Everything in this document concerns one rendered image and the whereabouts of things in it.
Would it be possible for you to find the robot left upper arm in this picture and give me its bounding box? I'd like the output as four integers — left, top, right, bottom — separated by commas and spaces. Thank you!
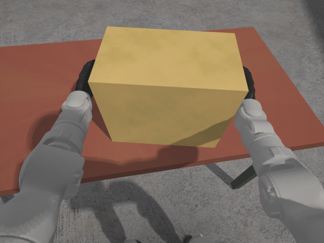
0, 144, 85, 243

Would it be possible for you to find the robot right upper arm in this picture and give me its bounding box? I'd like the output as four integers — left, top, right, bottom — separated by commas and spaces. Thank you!
258, 167, 324, 243

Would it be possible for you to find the left robot hand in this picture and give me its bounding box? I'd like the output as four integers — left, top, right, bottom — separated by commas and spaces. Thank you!
75, 59, 95, 99

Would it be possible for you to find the right robot hand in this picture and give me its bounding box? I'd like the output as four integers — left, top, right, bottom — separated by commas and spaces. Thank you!
243, 66, 255, 99

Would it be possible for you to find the right robot forearm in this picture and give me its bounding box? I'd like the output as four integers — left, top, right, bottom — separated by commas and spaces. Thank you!
234, 99, 324, 195

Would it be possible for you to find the robot right shin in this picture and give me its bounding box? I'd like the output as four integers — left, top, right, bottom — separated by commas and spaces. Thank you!
190, 234, 203, 242

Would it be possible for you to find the left robot forearm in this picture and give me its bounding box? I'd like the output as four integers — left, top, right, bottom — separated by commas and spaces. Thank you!
19, 91, 92, 189

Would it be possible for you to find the carton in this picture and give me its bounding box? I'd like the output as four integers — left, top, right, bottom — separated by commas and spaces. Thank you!
88, 26, 249, 148

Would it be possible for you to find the table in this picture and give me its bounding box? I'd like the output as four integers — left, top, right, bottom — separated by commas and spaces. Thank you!
0, 27, 324, 196

